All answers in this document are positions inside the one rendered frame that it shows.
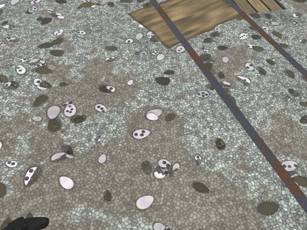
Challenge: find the robot left hand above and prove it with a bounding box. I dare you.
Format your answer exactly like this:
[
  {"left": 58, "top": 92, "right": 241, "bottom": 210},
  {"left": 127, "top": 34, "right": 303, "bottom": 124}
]
[{"left": 2, "top": 217, "right": 49, "bottom": 230}]

